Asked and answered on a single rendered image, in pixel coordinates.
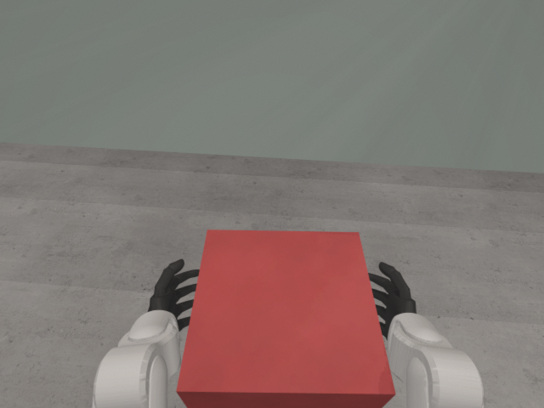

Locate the robot right hand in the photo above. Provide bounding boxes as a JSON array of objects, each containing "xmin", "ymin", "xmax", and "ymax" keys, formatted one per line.
[{"xmin": 368, "ymin": 262, "xmax": 417, "ymax": 341}]

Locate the carton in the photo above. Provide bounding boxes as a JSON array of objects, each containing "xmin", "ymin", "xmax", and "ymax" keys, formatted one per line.
[{"xmin": 176, "ymin": 229, "xmax": 396, "ymax": 408}]

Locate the robot right forearm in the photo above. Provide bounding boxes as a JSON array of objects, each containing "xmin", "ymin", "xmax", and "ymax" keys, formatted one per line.
[{"xmin": 387, "ymin": 313, "xmax": 484, "ymax": 408}]

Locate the robot left forearm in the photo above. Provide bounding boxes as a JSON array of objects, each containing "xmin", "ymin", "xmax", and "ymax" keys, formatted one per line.
[{"xmin": 92, "ymin": 310, "xmax": 181, "ymax": 408}]

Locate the robot left hand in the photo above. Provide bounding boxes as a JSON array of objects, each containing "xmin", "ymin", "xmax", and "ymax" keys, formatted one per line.
[{"xmin": 148, "ymin": 259, "xmax": 200, "ymax": 331}]

